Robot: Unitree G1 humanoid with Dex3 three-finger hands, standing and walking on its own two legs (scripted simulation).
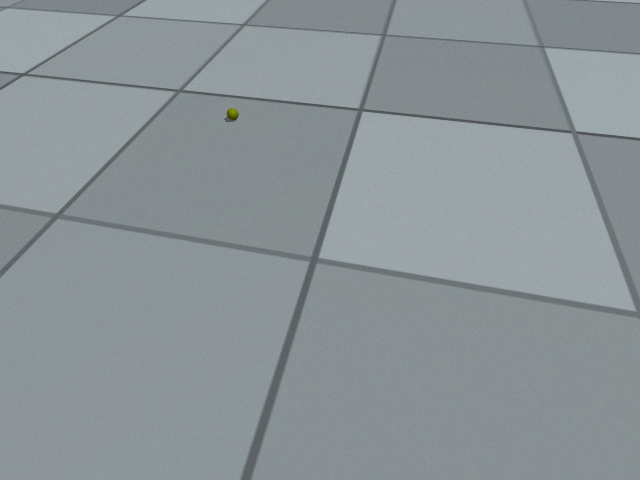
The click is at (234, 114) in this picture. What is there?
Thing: free ball
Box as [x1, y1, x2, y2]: [227, 108, 238, 119]
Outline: 230,108 227,111 227,115 229,118 235,119 238,114 237,111 233,108
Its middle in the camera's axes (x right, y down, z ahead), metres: -0.54 -0.77 +2.35
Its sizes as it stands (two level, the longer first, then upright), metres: 0.069 0.069 0.069
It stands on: the floor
